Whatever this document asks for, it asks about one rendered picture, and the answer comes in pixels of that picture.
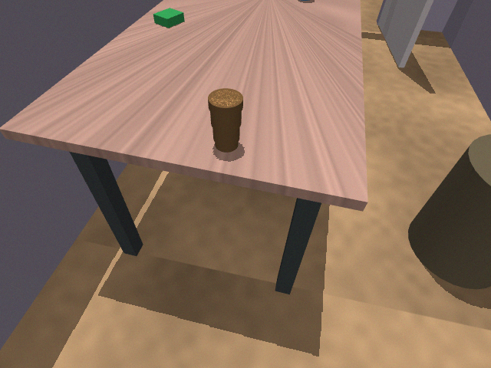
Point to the table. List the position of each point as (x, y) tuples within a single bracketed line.
[(142, 99)]

